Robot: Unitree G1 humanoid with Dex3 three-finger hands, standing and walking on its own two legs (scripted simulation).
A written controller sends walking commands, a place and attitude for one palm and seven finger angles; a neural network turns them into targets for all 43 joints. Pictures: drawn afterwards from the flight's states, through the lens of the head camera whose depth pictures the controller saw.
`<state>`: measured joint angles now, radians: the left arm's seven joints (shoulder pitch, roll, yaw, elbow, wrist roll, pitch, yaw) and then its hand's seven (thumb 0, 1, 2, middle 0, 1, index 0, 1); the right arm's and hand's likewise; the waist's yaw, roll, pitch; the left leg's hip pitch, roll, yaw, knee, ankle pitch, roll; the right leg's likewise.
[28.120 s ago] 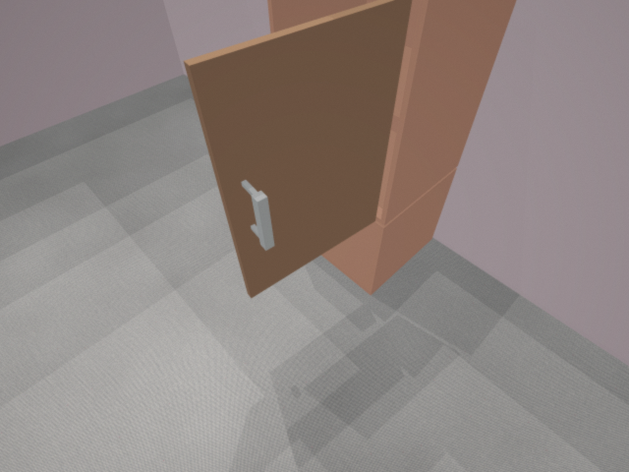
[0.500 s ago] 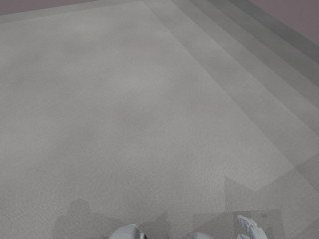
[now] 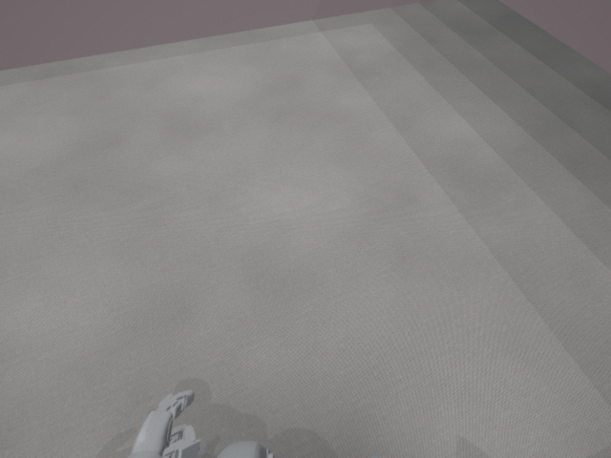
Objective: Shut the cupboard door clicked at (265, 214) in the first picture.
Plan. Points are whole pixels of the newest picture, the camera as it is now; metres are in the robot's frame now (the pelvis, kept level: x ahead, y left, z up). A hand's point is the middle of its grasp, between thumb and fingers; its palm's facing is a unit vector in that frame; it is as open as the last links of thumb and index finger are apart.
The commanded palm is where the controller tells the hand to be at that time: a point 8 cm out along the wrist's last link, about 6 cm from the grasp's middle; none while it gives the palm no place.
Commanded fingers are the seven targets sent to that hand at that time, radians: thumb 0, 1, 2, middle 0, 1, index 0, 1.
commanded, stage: walk to a spot facing it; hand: left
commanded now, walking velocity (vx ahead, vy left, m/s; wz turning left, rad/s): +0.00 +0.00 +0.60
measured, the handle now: out of the picture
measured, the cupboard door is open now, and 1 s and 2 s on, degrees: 54 54 54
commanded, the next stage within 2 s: turn to face it in 0.04 s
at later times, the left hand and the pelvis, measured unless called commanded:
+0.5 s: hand out of the picture +0.09 +0.22 -0.17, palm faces +0.14 -0.97 -0.21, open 7.3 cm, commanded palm none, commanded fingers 0.00 0.90 0.90 -0.20 -0.30 -0.20 -0.30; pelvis +0.11 +0.03 +0.00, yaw +1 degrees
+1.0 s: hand (172, 337) +0.33 +0.23 -0.16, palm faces -0.26 -0.94 -0.23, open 7.4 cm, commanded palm none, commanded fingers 0.00 0.90 0.90 -0.20 -0.30 -0.20 -0.30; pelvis +0.15 +0.05 +0.01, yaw -17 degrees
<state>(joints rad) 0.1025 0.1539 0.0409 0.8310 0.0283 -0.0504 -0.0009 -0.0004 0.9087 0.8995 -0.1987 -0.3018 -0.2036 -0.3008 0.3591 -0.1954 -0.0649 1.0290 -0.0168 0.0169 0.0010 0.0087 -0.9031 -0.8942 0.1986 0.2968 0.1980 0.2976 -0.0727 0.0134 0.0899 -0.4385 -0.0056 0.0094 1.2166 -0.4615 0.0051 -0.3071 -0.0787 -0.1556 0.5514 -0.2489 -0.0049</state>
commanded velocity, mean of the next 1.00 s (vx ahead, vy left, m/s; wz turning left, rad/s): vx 0.00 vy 0.00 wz -0.47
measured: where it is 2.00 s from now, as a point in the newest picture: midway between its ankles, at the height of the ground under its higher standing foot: outside the picture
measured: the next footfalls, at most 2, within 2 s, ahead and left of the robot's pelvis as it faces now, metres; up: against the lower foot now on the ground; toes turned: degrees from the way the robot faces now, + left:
left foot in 0.24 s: +0.15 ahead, +0.14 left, +0.00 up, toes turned +13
right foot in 0.54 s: +0.16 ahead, -0.11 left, +0.00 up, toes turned -4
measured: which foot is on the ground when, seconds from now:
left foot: up 0.00-0.22, down 0.24-0.54, up 0.56-0.76, down 0.78-1.00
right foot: down 0.00-0.24, up 0.26-0.52, down 0.54-0.78, up 0.80-1.00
